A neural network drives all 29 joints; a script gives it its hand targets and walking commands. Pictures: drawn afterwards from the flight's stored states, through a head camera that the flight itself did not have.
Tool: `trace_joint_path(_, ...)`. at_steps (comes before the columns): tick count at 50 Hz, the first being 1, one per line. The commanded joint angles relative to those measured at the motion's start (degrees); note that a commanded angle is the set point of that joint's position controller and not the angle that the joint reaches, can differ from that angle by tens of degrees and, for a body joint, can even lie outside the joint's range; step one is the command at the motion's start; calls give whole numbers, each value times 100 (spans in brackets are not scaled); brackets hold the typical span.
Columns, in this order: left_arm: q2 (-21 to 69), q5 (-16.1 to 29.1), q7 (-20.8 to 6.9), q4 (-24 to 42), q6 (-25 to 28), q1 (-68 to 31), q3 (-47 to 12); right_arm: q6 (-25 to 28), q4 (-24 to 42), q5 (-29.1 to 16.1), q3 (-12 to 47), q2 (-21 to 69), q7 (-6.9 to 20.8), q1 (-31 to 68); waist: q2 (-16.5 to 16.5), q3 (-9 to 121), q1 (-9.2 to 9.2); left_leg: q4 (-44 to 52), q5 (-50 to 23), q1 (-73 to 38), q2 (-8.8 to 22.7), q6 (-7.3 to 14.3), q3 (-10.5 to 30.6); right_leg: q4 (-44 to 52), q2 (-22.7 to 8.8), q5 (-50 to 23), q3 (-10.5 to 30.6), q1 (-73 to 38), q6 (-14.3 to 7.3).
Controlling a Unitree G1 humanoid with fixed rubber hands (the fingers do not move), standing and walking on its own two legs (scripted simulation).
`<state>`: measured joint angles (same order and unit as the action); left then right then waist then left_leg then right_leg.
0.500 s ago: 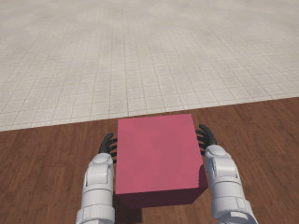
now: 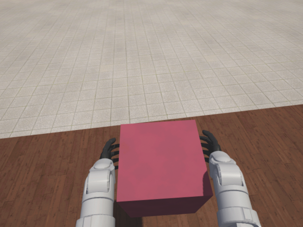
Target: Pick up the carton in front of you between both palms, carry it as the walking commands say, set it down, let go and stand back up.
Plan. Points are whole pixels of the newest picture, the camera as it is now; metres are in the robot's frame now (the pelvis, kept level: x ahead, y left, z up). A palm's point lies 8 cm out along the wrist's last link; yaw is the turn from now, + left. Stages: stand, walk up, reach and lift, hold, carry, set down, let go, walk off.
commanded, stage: reach and lift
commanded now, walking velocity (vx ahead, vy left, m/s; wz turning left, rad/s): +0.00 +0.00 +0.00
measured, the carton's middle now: (160, 172) +0.29 +0.00 -0.04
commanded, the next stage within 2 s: hold in 0.12 s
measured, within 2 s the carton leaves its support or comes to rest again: neither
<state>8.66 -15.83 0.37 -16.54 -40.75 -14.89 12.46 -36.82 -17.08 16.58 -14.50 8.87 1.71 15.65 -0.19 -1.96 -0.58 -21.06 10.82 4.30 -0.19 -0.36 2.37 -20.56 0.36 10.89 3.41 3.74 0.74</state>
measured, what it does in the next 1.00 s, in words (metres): stands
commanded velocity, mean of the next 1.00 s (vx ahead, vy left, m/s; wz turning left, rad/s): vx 0.15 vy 0.00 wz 0.00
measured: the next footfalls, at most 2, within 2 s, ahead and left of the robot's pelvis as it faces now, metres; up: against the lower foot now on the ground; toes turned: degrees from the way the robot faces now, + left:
right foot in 1.26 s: +0.17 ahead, -0.12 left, +0.00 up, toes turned -11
left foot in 1.64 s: +0.55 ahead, +0.08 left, +0.00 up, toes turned +11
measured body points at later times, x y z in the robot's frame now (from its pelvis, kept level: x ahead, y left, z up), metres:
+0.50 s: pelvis -0.01 +0.00 +0.00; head -0.05 +0.00 +0.45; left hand +0.28 +0.15 +0.03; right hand +0.28 -0.16 +0.04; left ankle +0.01 +0.13 -0.75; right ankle +0.01 -0.13 -0.75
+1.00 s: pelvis +0.02 -0.01 -0.01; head -0.03 -0.02 +0.44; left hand +0.32 +0.14 +0.06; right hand +0.32 -0.17 +0.07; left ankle +0.02 +0.12 -0.74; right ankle +0.01 -0.13 -0.75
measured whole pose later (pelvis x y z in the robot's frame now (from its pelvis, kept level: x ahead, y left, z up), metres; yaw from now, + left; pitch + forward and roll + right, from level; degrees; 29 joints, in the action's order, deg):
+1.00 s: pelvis +0.02 -0.01 -0.01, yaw +1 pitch +0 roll +0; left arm 7.2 -10.5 1.9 -4.0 -53.5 -14.7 8.5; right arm -51.6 -1.1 10.9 -10.1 7.7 -2.0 13.2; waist -0.5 8.0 0.1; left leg -34.4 23.4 16.2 1.9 -0.6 -1.4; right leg -28.6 -0.7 15.9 -1.6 12.9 -0.6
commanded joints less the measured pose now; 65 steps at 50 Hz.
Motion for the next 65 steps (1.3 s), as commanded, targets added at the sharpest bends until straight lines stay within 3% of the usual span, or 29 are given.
trace_joint_path(1,5273,1519,-1329,662,433,-3748,-3072,-32,-476,-1171,2650,5366,1308,2560,-98,1421,-180,144,-222,-180,-531,28,106,195,453,-460,133,-199,-154)
trace_joint_path(2,5280,1519,-1298,905,434,-3583,-3088,-15,-36,-1340,3066,5529,1357,2506,-31,1529,56,126,-745,-603,-521,29,48,106,537,-788,31,122,-72)
trace_joint_path(4,5255,1697,-1326,848,321,-3117,-3378,-112,31,-1434,3183,5533,1262,2089,-44,1976,-40,145,-1241,-570,-551,26,119,172,464,-1604,145,-553,-90)
trace_joint_path(7,5161,1347,-1289,449,219,-2723,-2812,-207,73,-1227,3093,5315,1212,2277,187,1557,146,178,-1144,-453,-596,42,72,228,557,-1208,31,-585,-57)
trace_joint_path(9,5039,1492,-1291,829,172,-3000,-3073,-291,211,-1337,3076,5248,1187,2004,-114,1387,-103,236,-1112,-495,-550,8,15,293,523,-1264,66,-299,-55)
trace_joint_path(14,5090,1728,-1271,1480,-61,-2371,-3516,-517,836,-1453,3409,5233,1117,1477,-50,1499,33,433,-1815,-720,-575,-30,194,348,550,-2127,123,-741,-17)
trace_joint_path(15,4992,1900,-1257,1452,-93,-2334,-3577,-591,866,-1386,3354,5126,1072,1321,375,1437,-128,464,-1572,-803,-392,4,322,440,551,-1616,64,-801,-92)
trace_joint_path(17,4810,1453,-1197,1348,-160,-2119,-3218,-601,929,-1441,3290,5005,1108,1590,-94,791,94,516,-1360,-467,-447,45,241,434,505,-1594,114,-532,-66)
trace_joint_path(28,5271,1774,-1354,1238,36,-3714,-3445,-462,210,-1435,3139,5485,1338,2443,-27,1217,-176,356,123,-604,-469,66,112,381,508,65,42,133,-161)
trace_joint_path(33,5186,1448,-1357,798,10,-3269,-2946,-514,186,-1484,3149,5428,1283,2819,223,1222,253,323,-80,-333,-428,157,102,299,460,-97,1,-264,-24)
trace_joint_path(36,5007,1503,-1401,575,-77,-3353,-2901,-572,-84,-1313,3010,5206,1271,2290,27,870,-105,388,374,-538,-476,96,42,505,399,403,39,106,-143)
trace_joint_path(37,4804,1533,-1378,741,-168,-3743,-3166,-634,-119,-1568,3134,5344,1249,2639,-448,1241,81,180,1569,231,557,50,89,5,-440,1487,10,976,-108)
trace_joint_path(38,5063,1513,-1332,636,-234,-3606,-3195,-659,377,-1637,3191,5376,1184,3108,-182,1200,28,360,2348,438,581,58,389,-192,-412,2434,127,1113,-108)
trace_joint_path(40,5143,1796,-1358,881,-306,-3603,-3280,-770,496,-1761,3493,5283,1066,2972,-668,1482,36,733,3200,897,825,248,618,-842,-43,2120,-439,1053,21)
trace_joint_path(42,5193,2245,-1287,1780,-443,-3978,-3982,-937,988,-2009,3829,5422,999,2785,-831,1695,69,582,2714,708,1106,353,697,-1020,30,1287,-651,1112,26)
trace_joint_path(43,5202,2409,-1245,1982,-531,-4077,-4078,-1044,1321,-2050,4024,5526,956,2762,-371,1762,69,325,2393,730,995,345,665,-584,-73,1269,-735,971,48)
trace_joint_path(45,4885,2244,-1162,1659,-873,-3484,-3978,-1395,1405,-1963,3997,4902,797,2672,557,1602,114,-632,2381,1807,260,35,-298,345,-715,2368,291,381,-272)
trace_joint_path(46,4747,2332,-1085,1768,-1048,-3103,-4040,-1570,1790,-2203,4278,4930,749,2737,1277,1426,177,-1485,1936,2507,6,-65,-681,1026,-1364,3293,1548,179,-664)
trace_joint_path(47,4392,2252,-1048,1639,-1221,-3200,-3789,-1770,1696,-2221,4186,4851,740,2749,1245,1320,123,-1739,1671,2393,178,-54,-812,1217,-1783,3210,1920,484,-918)
trace_joint_path(51,4392,2584,-780,2394,-1937,-3227,-4236,-2409,2056,-2917,4494,4803,745,2926,236,1553,140,-136,785,482,8,117,-989,253,-1129,2334,440,1536,-592)
trace_joint_path(52,4522,2800,-802,2907,-2023,-3298,-4357,-2509,2222,-3055,4587,4836,748,2800,0,2018,62,98,693,-114,513,229,-456,-409,-840,1926,-194,1637,-387)
trace_joint_path(54,4661,3180,-841,3328,-2341,-3589,-4651,-2732,2390,-3127,4563,4892,704,2394,-1859,2171,-91,934,1151,-1744,2024,936,1806,-2463,-132,1771,-1311,3512,-96)
trace_joint_path(56,4939,3531,-868,3670,-2565,-3556,-4804,-2927,3119,-3337,4646,5064,586,2673,-1052,1755,-108,714,-224,-1311,2260,1284,1971,-2564,-382,2021,-791,3802,-256)
trace_joint_path(58,4854,3463,-899,3617,-2749,-2958,-4401,-3181,3369,-3324,4846,5164,512,2452,-64,2014,-75,344,-906,-1371,1998,993,948,-1449,-302,1688,-1103,3281,-173)
trace_joint_path(60,4927,3403,-899,3341,-2906,-2386,-4272,-3327,3403,-3280,4798,5032,511,2114,-614,2315,31,-348,-1343,-561,1263,485,-307,-238,13,458,-1660,1384,-145)
trace_joint_path(61,4788,3229,-883,3338,-2939,-2214,-4277,-3392,3317,-3124,4772,4853,538,1814,-447,2327,92,-774,-605,535,1027,266,-840,-55,-78,349,-1466,213,-172)
trace_joint_path(62,4928,3285,-887,3327,-2918,-2235,-4288,-3414,3553,-3299,4848,4984,580,2122,513,2301,218,-1949,-26,1842,701,42,-1243,442,-999,1058,-91,-1033,-485)
trace_joint_path(63,4667,3167,-866,3601,-2902,-2156,-4325,-3455,3404,-3351,4916,5046,640,1855,1646,1967,300,-2683,1416,3860,225,-144,-1339,592,-1932,41,1532,-2072,-1028)
trace_joint_path(65,4817,3167,-831,3698,-2906,-2505,-4324,-3436,3930,-3613,5050,5073,727,2697,961,2017,415,-3530,2458,4649,326,57,-668,337,-2460,-2397,1810,-2560,-1634)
